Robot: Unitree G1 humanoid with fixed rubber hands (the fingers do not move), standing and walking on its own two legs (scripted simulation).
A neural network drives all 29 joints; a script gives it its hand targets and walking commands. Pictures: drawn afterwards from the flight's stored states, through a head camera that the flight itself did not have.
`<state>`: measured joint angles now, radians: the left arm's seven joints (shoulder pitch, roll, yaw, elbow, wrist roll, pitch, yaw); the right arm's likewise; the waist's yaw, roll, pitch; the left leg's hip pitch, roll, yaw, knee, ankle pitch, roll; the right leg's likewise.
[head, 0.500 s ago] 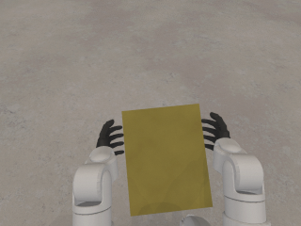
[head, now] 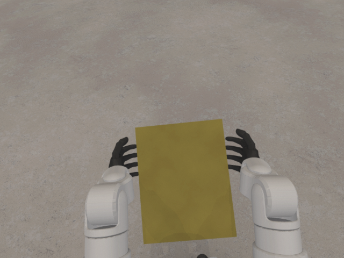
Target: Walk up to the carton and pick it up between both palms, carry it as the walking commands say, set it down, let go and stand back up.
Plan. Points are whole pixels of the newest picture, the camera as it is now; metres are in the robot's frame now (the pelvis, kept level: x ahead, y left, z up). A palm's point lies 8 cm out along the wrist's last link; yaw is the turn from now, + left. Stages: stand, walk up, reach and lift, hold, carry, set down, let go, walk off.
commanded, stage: carry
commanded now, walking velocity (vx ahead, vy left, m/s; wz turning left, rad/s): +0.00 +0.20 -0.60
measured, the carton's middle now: (183, 174) +0.32 -0.01 -0.01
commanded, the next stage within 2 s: none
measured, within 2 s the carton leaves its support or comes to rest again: neither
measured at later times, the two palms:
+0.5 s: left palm (142, 191) +0.25 +0.07 +0.09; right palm (289, 231) +0.16 -0.18 +0.08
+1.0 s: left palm (122, 196) +0.23 +0.11 +0.10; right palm out of the picture +0.08 -0.11 +0.10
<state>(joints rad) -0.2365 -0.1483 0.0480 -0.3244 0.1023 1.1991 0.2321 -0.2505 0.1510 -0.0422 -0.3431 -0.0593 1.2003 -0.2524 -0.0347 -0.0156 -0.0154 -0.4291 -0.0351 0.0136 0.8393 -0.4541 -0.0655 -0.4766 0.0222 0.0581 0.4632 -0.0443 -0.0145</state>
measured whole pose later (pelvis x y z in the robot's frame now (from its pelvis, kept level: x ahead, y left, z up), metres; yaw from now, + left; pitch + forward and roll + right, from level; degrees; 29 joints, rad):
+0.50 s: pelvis -0.06 +0.04 -0.01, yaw -18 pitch +3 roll +0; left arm -0.24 -0.15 0.01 -0.30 0.08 1.24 0.24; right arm -0.20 0.14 -0.06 -0.33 -0.08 1.21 -0.26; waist 0.01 0.02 -0.05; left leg -0.48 0.04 0.10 1.00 -0.55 -0.05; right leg -0.42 -0.02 -0.08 0.67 -0.30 -0.01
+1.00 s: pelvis -0.07 +0.16 +0.00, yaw -38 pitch +3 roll -1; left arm -0.21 -0.14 0.01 -0.41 0.07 1.25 0.26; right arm -0.21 0.14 -0.03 -0.36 -0.09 1.20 -0.24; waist 0.04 0.00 -0.06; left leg -0.37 0.09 0.20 0.60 -0.28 0.04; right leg -0.46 -0.02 -0.13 0.87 -0.46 0.03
